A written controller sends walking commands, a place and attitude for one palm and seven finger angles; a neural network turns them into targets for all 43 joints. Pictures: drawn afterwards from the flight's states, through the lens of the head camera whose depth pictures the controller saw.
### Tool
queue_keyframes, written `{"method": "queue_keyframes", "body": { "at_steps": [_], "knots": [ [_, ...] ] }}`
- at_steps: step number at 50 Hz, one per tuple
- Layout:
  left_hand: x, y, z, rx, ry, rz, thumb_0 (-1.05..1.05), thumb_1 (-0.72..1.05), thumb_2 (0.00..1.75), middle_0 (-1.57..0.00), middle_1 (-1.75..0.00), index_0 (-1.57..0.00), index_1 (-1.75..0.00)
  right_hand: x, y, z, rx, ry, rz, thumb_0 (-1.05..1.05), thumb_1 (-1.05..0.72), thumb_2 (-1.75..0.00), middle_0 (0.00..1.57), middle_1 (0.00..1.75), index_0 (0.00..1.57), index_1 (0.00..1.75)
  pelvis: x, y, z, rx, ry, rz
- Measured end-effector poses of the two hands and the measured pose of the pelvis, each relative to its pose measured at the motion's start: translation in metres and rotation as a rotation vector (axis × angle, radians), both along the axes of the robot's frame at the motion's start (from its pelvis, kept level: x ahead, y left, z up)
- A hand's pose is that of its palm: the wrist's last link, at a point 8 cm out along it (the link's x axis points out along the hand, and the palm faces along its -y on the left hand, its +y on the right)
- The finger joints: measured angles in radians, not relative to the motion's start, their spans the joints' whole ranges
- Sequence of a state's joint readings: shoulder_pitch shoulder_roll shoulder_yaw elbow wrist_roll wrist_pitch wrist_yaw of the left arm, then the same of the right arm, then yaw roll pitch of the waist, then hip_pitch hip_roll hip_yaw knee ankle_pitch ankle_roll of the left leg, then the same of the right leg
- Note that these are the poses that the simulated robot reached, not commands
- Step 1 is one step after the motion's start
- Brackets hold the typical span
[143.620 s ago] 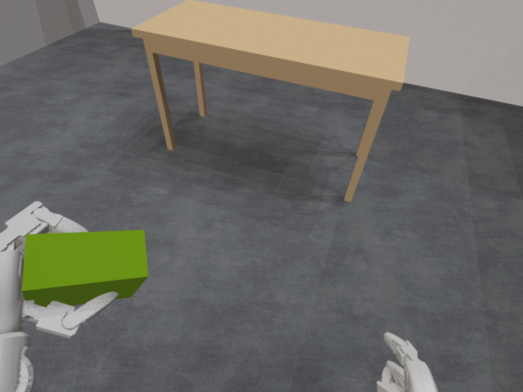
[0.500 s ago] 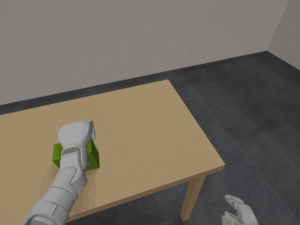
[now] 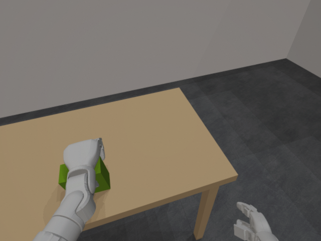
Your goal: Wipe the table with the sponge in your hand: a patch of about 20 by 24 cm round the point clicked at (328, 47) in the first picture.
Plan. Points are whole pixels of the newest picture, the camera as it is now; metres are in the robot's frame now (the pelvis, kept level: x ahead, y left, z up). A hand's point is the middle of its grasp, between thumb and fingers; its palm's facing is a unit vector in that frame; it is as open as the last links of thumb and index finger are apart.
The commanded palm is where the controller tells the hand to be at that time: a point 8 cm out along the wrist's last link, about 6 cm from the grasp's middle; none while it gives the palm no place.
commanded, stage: lift the sponge slowly off the table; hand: left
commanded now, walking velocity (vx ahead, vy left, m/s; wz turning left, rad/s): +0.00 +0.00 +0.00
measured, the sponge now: (88, 180) +0.28 +0.25 -0.03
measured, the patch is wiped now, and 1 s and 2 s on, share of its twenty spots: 1.00 1.00 1.00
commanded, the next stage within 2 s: bring the sponge back beside the body in 1.98 s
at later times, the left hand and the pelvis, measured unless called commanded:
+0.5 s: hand (88, 168) +0.28 +0.23 +0.04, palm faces -0.04 -0.12 -0.99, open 9.7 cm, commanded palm +0.26 +0.23 +0.10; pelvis +0.00 +0.00 +0.00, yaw -1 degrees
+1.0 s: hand (87, 161) +0.29 +0.23 +0.07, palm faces +0.00 -0.11 -0.99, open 9.7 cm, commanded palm +0.26 +0.23 +0.14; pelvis -0.01 +0.00 +0.01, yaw +0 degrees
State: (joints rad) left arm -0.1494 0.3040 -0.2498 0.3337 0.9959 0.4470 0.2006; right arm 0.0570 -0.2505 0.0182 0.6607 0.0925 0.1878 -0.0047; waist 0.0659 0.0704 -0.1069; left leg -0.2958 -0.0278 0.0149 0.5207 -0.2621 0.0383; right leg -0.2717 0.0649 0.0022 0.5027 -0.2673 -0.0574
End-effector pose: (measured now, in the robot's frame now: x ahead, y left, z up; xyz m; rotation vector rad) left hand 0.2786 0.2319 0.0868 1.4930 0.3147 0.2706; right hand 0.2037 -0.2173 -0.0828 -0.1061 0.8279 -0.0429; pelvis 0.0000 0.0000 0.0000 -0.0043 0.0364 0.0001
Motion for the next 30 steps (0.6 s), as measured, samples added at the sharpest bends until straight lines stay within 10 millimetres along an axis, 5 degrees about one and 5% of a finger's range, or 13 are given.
{"method": "queue_keyframes", "body": {
  "at_steps": [30],
  "knots": [
    [-0.015, 0.002, 0.008, -0.066, 0.025, -0.012, 0.0, -0.54, 1.01, -0.82, -1.46, -0.83, -1.47, 0.007, -0.006, 0.007, -0.024, -0.035, -0.002, 0.02, -0.9, -0.9, 0.2, 0.3, 0.2, 0.3, 0.002, -0.005, 0.005, 0.002, -0.05, -0.007]
  ]
}}
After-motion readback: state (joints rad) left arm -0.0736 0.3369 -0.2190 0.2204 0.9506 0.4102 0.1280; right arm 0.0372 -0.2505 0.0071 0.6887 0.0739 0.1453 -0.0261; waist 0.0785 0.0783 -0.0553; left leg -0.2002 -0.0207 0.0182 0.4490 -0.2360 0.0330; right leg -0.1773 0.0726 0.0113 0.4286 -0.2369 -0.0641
